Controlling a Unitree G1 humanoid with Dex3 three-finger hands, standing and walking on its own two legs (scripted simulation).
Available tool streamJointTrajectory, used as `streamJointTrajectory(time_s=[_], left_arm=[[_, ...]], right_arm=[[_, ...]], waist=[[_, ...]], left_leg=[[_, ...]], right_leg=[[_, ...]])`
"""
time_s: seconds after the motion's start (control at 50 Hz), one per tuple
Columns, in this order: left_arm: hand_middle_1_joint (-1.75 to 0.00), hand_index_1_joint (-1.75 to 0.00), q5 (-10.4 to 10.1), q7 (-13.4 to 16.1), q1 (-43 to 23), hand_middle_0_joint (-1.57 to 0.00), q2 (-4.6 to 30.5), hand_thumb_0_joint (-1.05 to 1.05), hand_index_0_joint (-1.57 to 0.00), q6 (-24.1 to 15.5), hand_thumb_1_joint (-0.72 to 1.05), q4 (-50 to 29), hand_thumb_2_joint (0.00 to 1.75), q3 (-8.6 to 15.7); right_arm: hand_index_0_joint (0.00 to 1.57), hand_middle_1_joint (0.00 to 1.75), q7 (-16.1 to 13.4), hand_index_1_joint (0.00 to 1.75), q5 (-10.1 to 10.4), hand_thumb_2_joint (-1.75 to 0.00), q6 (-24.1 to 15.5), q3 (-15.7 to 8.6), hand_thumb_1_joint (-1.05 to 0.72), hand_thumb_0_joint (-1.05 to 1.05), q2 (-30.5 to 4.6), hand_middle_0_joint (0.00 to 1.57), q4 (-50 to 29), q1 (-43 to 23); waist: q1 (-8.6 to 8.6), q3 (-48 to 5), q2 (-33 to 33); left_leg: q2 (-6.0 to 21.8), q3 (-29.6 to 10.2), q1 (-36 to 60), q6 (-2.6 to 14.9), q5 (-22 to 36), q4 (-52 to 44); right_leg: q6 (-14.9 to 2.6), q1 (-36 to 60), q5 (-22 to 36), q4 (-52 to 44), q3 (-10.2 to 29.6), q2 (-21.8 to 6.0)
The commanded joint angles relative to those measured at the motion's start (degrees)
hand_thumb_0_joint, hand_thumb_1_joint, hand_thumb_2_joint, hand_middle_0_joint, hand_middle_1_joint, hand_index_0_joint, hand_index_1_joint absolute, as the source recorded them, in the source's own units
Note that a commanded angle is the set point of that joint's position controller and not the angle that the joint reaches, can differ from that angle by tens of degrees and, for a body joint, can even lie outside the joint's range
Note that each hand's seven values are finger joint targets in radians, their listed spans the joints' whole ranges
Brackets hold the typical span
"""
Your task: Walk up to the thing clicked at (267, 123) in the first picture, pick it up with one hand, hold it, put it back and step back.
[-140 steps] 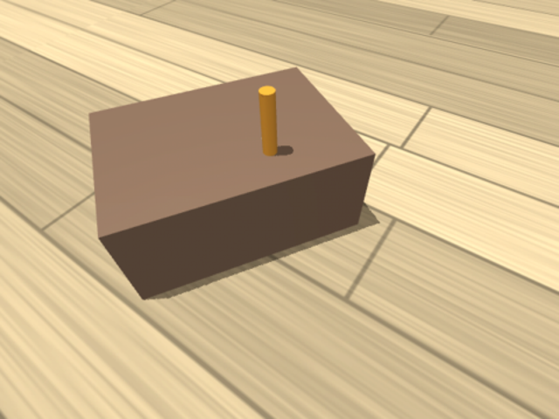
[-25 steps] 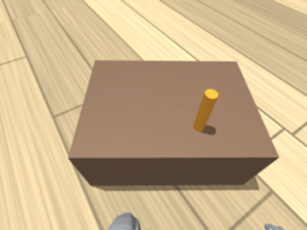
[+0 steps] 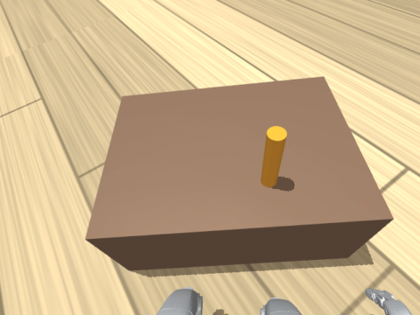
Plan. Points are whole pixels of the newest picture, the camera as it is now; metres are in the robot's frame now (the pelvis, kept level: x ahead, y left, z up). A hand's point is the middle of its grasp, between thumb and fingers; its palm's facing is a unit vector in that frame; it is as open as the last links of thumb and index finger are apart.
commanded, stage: walk up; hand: right
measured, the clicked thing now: (272, 160) +0.56 -0.16 -0.20
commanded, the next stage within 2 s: stand in 1.58 s
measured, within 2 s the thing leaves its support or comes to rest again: neither
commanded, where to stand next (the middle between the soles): +0.08 +0.04 m, yaw +0 degrees
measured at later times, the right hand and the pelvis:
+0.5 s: hand out of the picture +0.09 -0.23 -0.14, palm faces -0.06 +0.92 -0.38, open 7.4 cm; pelvis +0.00 +0.04 +0.00, yaw +3 degrees
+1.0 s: hand out of the picture +0.11 -0.21 -0.13, palm faces -0.04 +0.95 -0.32, open 7.4 cm; pelvis +0.00 +0.04 +0.03, yaw +1 degrees
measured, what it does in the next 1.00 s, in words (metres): steps on the spot: left foot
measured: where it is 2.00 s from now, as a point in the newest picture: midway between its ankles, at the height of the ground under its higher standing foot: outside the picture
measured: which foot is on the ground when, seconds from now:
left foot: up 0.00-0.20, down 0.22-1.00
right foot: down 0.00-1.00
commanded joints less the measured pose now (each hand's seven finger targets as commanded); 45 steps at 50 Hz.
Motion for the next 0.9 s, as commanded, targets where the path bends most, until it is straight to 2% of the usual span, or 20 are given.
streamJointTrajectory(time_s=[0.0,0.06,0.12,0.14,0.18,0.2,0.22,0.24,0.26,0.3,0.36,0.4,0.42,0.44,0.46,0.5,0.54,0.56,0.66,0.88], left_arm=[[-0.3,-0.3,0.2,2.1,-0.8,-0.2,18.7,0.0,-0.2,-1.4,0.9,-3.8,0.9,5.5],[-0.3,-0.3,0.8,1.7,1.6,-0.2,17.9,0.0,-0.2,-1.2,0.9,-3.6,0.9,5.6],[-0.3,-0.3,1.0,1.1,1.5,-0.2,18.9,0.0,-0.2,-0.7,0.9,-4.0,0.9,6.0],[-0.3,-0.3,0.7,0.9,0.4,-0.2,18.9,0.0,-0.2,-0.4,0.9,-4.4,0.9,5.9],[-0.3,-0.3,-0.5,0.6,-2.7,-0.2,17.6,0.0,-0.2,0.3,0.9,-4.7,0.9,4.8],[-0.3,-0.3,-0.9,0.7,-2.5,-0.2,14.3,0.0,-0.2,0.5,0.9,-4.8,0.9,3.5],[-0.3,-0.3,-1.5,0.8,-1.7,-0.2,10.1,0.0,-0.2,0.8,0.9,-5.3,0.9,2.2],[-0.3,-0.3,-1.4,1.5,-4.3,-0.2,12.4,0.0,-0.2,1.0,0.9,-4.6,0.9,2.8],[-0.3,-0.3,-0.8,1.7,-5.8,-0.2,16.0,0.0,-0.2,0.8,0.9,-3.1,0.9,3.6],[-0.3,-0.3,-1.6,1.1,-1.6,-0.2,15.3,0.0,-0.2,0.1,0.9,-0.5,0.9,3.5],[-0.3,-0.3,-1.8,0.5,0.9,-0.2,12.0,0.0,-0.2,-1.1,0.9,2.0,0.9,2.9],[-0.3,-0.3,-1.0,0.9,0.5,-0.2,14.4,0.0,-0.2,-1.5,0.9,2.7,0.9,3.4],[-0.3,-0.3,-0.4,1.1,0.8,-0.2,16.5,0.0,-0.2,-1.9,0.9,2.6,0.9,3.6],[-0.3,-0.3,-0.9,0.8,-2.2,-0.2,18.7,0.0,-0.2,-1.7,0.9,2.3,0.9,3.5],[-0.3,-0.3,-0.9,0.4,-6.3,-0.2,18.7,0.0,-0.2,-1.4,0.9,1.7,0.9,3.3],[-0.3,-0.3,-0.9,-0.2,-9.7,-0.2,15.2,0.0,-0.2,-0.6,0.9,1.5,0.9,1.9],[-0.3,-0.3,-1.2,-0.5,-9.3,-0.2,12.7,0.0,-0.2,-0.3,0.9,2.5,0.9,1.1],[-0.3,-0.3,-1.1,-0.4,-7.9,-0.2,12.5,0.0,-0.2,-0.2,0.9,3.8,0.9,1.2],[-0.3,-0.3,-1.6,-0.8,-8.3,-0.2,12.6,0.0,-0.2,-1.0,0.9,6.4,0.9,0.9],[-0.3,-0.3,-1.4,-1.0,-11.9,-0.2,12.3,0.0,-0.2,-0.8,0.9,10.0,0.9,0.2]], right_arm=[[0.2,0.3,0.3,0.3,0.3,-0.9,-0.8,-3.7,-0.9,0.0,-9.6,0.2,-2.0,4.4],[0.2,0.3,0.8,0.3,0.0,-0.9,-0.9,-3.4,-0.9,0.0,-9.4,0.2,-1.4,1.8],[0.2,0.3,0.8,0.3,-0.4,-0.9,-1.8,-3.2,-0.9,0.0,-9.1,0.2,-0.9,1.0],[0.2,0.3,0.7,0.3,-0.3,-0.9,-2.4,-3.1,-0.9,0.0,-9.2,0.2,-0.3,1.4],[0.2,0.3,0.3,0.3,-0.6,-0.9,-3.4,-3.2,-0.9,0.0,-8.6,0.2,2.9,7.0],[0.2,0.3,-0.1,0.3,-1.1,-0.9,-3.8,-3.8,-0.9,0.0,-10.3,0.2,4.1,8.6],[0.2,0.3,-0.4,0.3,-2.0,-0.9,-4.3,-4.2,-0.9,0.0,-13.8,0.2,3.1,7.9],[0.2,0.3,-0.2,0.3,-1.3,-0.9,-4.2,-4.7,-0.9,0.0,-18.4,0.2,1.5,3.8],[0.2,0.3,0.1,0.3,-0.8,-0.9,-4.0,-4.7,-0.9,0.0,-19.0,0.2,1.6,1.0],[0.2,0.3,0.1,0.3,-1.1,-0.9,-3.8,-3.0,-0.9,0.0,-13.5,0.2,0.3,-3.5],[0.2,0.3,-0.1,0.3,0.3,-0.9,-4.4,-1.7,-0.9,0.0,-11.1,0.2,2.1,-3.2],[0.2,0.3,-0.2,0.3,1.3,-0.9,-4.2,-1.0,-0.9,0.0,-8.9,0.2,2.5,-1.3],[0.2,0.3,-0.4,0.3,1.6,-0.9,-4.2,-0.4,-0.9,0.0,-7.2,0.2,2.3,-0.3],[0.2,0.3,-0.7,0.3,1.3,-0.9,-4.0,-0.6,-0.9,0.0,-7.4,0.2,3.0,-0.5],[0.2,0.3,-1.0,0.3,0.8,-0.9,-3.8,-1.0,-0.9,0.0,-7.9,0.2,4.8,1.5],[0.2,0.3,-0.7,0.3,0.6,-0.9,-4.4,-1.4,-0.9,0.0,-9.0,0.2,6.6,2.1],[0.2,0.3,-0.4,0.3,0.6,-0.9,-5.0,-1.5,-0.9,0.0,-11.5,0.2,6.4,-1.8],[0.2,0.3,-0.2,0.3,0.5,-0.9,-5.1,-1.3,-0.9,0.0,-12.0,0.2,6.3,-3.5],[0.2,0.3,-0.3,0.3,0.4,-0.9,-5.2,0.1,-0.9,0.0,-9.5,0.2,7.9,-5.4],[0.2,0.3,-0.2,0.3,0.8,-0.9,-4.8,0.4,-0.9,0.0,-8.0,0.2,11.7,-6.9]], waist=[[-0.79,-6.2,-15.5],[1.73,-8.0,-17.6],[2.75,-9.4,-20.6],[2.12,-9.8,-20.7],[-1.27,-10.9,-15.7],[-2.34,-11.6,-8.9],[-2.14,-10.4,3.6],[-2.35,-8.0,7.6],[-2.45,-4.7,6.8],[0.74,-2.8,4.8],[2.33,-7.1,5.4],[1.71,-11.0,1.5],[1.22,-12.6,-3.4],[0.02,-11.8,-5.9],[-1.9,-9.8,-8.3],[-3.31,-7.9,-6.5],[-1.01,-6.0,-2.9],[0.44,-5.2,-2.3],[0.23,-7.0,-0.9],[-0.46,-8.5,-5.5]], left_leg=[[0.9,-2.5,-1.3,-1.2,3.2,4.5],[0.6,0.6,-2.6,-1.75,1.2,-4.2],[0.8,3.2,0.9,-1.86,-4.8,-14.2],[0.0,4.3,4.6,-1.57,-4.6,-18.5],[-1.7,6.4,17.1,-0.67,8.5,-32.0],[-0.1,1.6,22.2,0.14,10.8,-35.4],[10.9,-16.6,22.9,4.23,10.5,-41.2],[18.4,-27.5,16.0,10.65,4.4,-43.3],[20.7,-28.5,8.0,14.41,1.1,-43.5],[12.4,-12.5,9.1,10.8,13.6,-37.5],[7.6,-4.4,11.3,5.16,33.7,-27.6],[6.3,-3.0,10.7,2.57,31.2,-22.8],[3.6,-1.4,8.1,0.81,25.8,-18.9],[0.9,1.4,9.4,0.22,11.9,-18.0],[1.3,1.7,13.9,0.37,4.2,-20.1],[3.5,-2.7,17.9,1.71,7.4,-31.4],[10.2,-11.6,13.4,5.41,10.0,-38.3],[12.4,-12.5,11.1,6.57,9.7,-39.2],[6.1,-3.8,11.3,1.58,13.5,-38.1],[5.2,-1.0,18.6,0.46,16.7,-41.1]], right_leg=[[-12.02,3.2,10.3,-17.1,13.7,-11.7],[-11.64,9.5,3.0,-17.0,12.3,-9.7],[-13.45,11.0,3.6,-15.1,13.1,-11.4],[-13.47,8.7,7.7,-13.5,12.2,-11.6],[-10.32,2.0,13.2,-5.7,8.6,-9.8],[-7.15,-2.5,11.4,1.7,5.7,-7.2],[-3.17,-10.6,1.7,11.6,1.0,-2.1],[-2.23,-12.5,-15.8,11.3,0.7,2.3],[-2.56,-7.4,-17.4,13.4,2.8,0.1],[-2.56,-3.9,-12.6,6.3,1.7,-0.3],[-2.45,7.5,5.5,-10.9,-3.0,2.8],[-4.62,14.3,15.8,-13.4,3.2,-0.6],[-7.24,16.5,19.7,-15.6,13.7,-7.4],[-12.45,11.1,16.3,-16.9,19.2,-13.1],[-13.36,4.6,12.2,-17.0,19.9,-14.4],[-7.52,0.0,7.7,-14.8,10.5,-7.8],[-3.01,1.9,3.3,-8.1,2.1,0.9],[-2.67,4.3,0.6,-8.3,0.9,1.7],[-4.0,11.2,11.4,-14.9,5.5,-2.1],[-3.09,12.2,13.5,-22.0,6.6,-3.7]])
